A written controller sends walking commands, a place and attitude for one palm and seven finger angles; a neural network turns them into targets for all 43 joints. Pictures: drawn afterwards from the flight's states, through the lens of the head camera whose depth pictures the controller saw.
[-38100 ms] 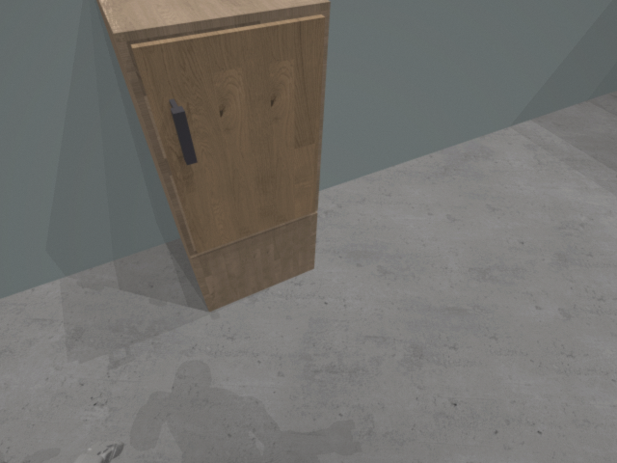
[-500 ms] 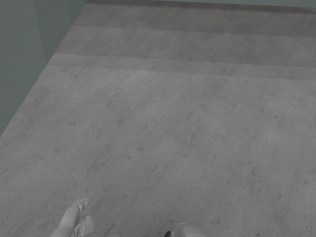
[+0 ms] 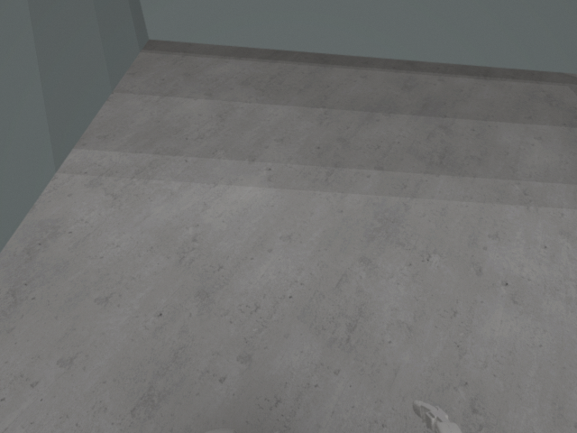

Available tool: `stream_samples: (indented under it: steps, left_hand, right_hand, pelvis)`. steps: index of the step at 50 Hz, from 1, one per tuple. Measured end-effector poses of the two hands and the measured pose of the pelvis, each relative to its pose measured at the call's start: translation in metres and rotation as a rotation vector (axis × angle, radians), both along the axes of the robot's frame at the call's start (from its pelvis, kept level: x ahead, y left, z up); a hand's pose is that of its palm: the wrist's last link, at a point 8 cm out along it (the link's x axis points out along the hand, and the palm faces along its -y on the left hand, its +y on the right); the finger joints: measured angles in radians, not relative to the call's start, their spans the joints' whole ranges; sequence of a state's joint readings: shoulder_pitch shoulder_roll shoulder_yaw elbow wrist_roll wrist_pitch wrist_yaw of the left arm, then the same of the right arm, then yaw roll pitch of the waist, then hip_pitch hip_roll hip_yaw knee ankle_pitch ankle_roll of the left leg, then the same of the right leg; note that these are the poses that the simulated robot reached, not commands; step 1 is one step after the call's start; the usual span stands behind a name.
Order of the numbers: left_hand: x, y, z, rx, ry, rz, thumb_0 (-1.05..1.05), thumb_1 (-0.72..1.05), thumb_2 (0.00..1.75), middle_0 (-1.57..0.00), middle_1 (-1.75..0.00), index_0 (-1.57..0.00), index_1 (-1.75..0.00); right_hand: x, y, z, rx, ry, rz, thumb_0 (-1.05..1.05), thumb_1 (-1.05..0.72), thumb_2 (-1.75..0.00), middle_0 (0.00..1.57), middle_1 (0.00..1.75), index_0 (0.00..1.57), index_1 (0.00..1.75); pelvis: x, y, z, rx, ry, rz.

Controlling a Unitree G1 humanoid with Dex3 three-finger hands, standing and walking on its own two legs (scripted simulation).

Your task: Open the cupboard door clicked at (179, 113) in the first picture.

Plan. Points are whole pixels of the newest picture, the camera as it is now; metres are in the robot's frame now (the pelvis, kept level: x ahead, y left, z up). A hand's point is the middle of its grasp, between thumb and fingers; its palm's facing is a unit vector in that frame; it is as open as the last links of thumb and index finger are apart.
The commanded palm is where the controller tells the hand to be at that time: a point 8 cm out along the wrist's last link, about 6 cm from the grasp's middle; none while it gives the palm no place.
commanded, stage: walk to a spot facing it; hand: left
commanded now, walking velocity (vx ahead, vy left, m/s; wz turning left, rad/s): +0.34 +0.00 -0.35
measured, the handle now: out of the picture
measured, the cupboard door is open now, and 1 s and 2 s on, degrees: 42 42 42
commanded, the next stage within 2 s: turn to face it in 0.22 s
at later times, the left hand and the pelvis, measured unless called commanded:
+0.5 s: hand (249, 309) +0.35 +0.10 -0.15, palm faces -0.15 -0.96 -0.22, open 7.4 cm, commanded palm none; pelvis +0.20 -0.07 +0.01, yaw -6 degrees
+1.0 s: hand (232, 306) +0.35 +0.14 -0.15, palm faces +0.20 -0.94 -0.28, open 7.4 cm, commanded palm none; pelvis +0.29 -0.10 +0.01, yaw +11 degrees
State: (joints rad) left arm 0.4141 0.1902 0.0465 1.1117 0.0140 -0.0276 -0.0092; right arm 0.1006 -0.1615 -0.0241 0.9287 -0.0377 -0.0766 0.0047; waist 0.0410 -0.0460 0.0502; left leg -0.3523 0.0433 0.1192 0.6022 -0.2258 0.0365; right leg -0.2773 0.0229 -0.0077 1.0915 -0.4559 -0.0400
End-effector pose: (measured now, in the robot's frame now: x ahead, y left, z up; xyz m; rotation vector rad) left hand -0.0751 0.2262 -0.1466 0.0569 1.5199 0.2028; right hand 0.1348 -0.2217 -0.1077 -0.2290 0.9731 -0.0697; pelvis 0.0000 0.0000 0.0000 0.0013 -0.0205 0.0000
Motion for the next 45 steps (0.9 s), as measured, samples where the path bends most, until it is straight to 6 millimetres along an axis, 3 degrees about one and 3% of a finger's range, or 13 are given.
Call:
stream_samples:
  steps: [4, 7, 13, 18, 20, 23, 29, 33, 37, 45]
  left_hand:
    - [0.075, 0.009, 0.008, 0.0, -0.093, -0.037, 0.01, 0.91, 0.9, -0.2, -0.3, -0.2, -0.3]
    - [0.139, 0.01, 0.018, 0.005, -0.178, -0.078, 0.01, 0.91, 0.9, -0.2, -0.3, -0.2, -0.3]
    - [0.268, -0.005, 0.032, 0.029, -0.287, -0.22, 0.01, 0.91, 0.9, -0.2, -0.3, -0.19, -0.3]
    - [0.372, -0.034, 0.026, 0.071, -0.389, -0.343, 0.01, 0.91, 0.9, -0.2, -0.3, -0.19, -0.3]
    - [0.398, -0.046, 0.025, 0.08, -0.425, -0.351, 0.01, 0.91, 0.9, -0.2, -0.3, -0.19, -0.3]
    - [0.416, -0.063, 0.03, 0.068, -0.428, -0.341, 0.01, 0.91, 0.9, -0.2, -0.3, -0.2, -0.3]
    - [0.427, -0.086, 0.026, 0.003, -0.403, -0.252, 0.0, 0.92, 0.9, -0.2, -0.3, -0.2, -0.3]
    - [0.436, -0.077, 0.014, -0.01, -0.409, -0.17, -0.01, 0.94, 0.9, -0.2, -0.3, -0.2, -0.3]
    - [0.433, -0.058, -0.005, 0.003, -0.358, -0.106, -0.01, 0.93, 0.9, -0.2, -0.3, -0.2, -0.3]
    - [0.419, -0.037, 0.016, 0.103, -0.292, -0.012, 0.01, 0.92, 0.9, -0.2, -0.3, -0.2, -0.3]
  right_hand:
    - [-0.029, -0.001, -0.005, -0.003, 0.148, -0.07, 0.0, -0.91, -0.9, 0.2, 0.3, 0.2, 0.3]
    - [-0.055, -0.013, -0.006, -0.015, 0.267, -0.142, -0.01, -0.94, -0.9, 0.2, 0.3, 0.2, 0.3]
    - [-0.094, -0.031, -0.013, 0.014, 0.455, -0.28, 0.0, -0.93, -0.9, 0.2, 0.3, 0.2, 0.3]
    - [-0.097, -0.049, -0.032, 0.052, 0.559, -0.367, 0.0, -0.92, -0.9, 0.2, 0.3, 0.2, 0.3]
    - [-0.084, -0.057, -0.036, 0.059, 0.579, -0.383, 0.0, -0.92, -0.9, 0.2, 0.3, 0.2, 0.3]
    - [-0.044, -0.066, -0.031, 0.053, 0.544, -0.379, 0.01, -0.91, -0.9, 0.2, 0.3, 0.2, 0.3]
    - [0.057, -0.071, -0.016, 0.046, 0.403, -0.297, 0.0, -0.91, -0.9, 0.2, 0.3, 0.19, 0.3]
    - [0.117, -0.068, -0.016, 0.016, 0.351, -0.21, 0.0, -0.92, -0.9, 0.2, 0.3, 0.2, 0.3]
    - [0.165, -0.071, -0.024, -0.028, 0.299, -0.145, 0.01, -0.93, -0.9, 0.2, 0.3, 0.2, 0.3]
    - [0.223, -0.086, -0.014, -0.051, 0.276, -0.026, 0.0, -0.91, -0.9, 0.2, 0.3, 0.2, 0.3]
  pelvis:
    - [0.03, 0.003, 0.011, 0.003, 0.006, -0.01]
    - [0.053, 0.002, 0.017, 0.004, 0.012, -0.029]
    - [0.105, -0.015, 0.017, 0.015, 0.021, -0.094]
    - [0.154, -0.047, -0.004, 0.035, 0.029, -0.134]
    - [0.167, -0.055, -0.007, 0.019, 0.022, -0.136]
    - [0.187, -0.061, 0.001, 0.001, 0.017, -0.116]
    - [0.225, -0.068, 0.014, 0.001, 0.024, -0.055]
    - [0.248, -0.063, 0.008, -0.018, 0.016, 0.001]
    - [0.268, -0.056, -0.007, -0.024, 0.029, 0.044]
    - [0.283, -0.073, 0.006, -0.021, 0.058, 0.125]
